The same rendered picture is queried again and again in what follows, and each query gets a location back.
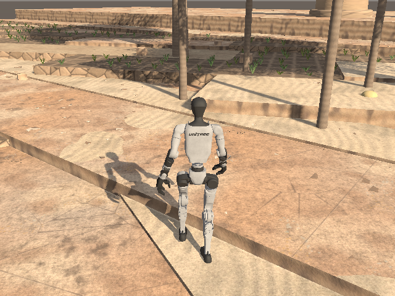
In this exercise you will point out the right robot hand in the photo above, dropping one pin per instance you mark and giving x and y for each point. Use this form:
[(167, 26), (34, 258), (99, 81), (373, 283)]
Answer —
[(221, 171)]

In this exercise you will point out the robot head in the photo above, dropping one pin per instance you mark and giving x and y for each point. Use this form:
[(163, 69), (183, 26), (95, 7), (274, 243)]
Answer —
[(198, 106)]

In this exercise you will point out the right robot forearm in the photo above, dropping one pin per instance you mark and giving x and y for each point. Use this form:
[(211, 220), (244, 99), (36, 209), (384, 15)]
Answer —
[(223, 160)]

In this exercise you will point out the robot left upper arm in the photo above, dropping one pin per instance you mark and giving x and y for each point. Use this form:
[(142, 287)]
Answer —
[(175, 142)]

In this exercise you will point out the robot right upper arm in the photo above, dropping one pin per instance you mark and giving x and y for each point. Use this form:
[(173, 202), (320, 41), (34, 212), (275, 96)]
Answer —
[(217, 130)]

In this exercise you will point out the robot left thigh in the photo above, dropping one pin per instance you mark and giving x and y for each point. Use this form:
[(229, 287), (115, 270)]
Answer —
[(182, 182)]

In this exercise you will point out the left robot forearm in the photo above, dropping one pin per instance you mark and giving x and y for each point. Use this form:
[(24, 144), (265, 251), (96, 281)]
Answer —
[(166, 167)]

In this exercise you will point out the left robot hand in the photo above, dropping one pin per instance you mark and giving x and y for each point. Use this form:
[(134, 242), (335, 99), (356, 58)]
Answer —
[(159, 185)]

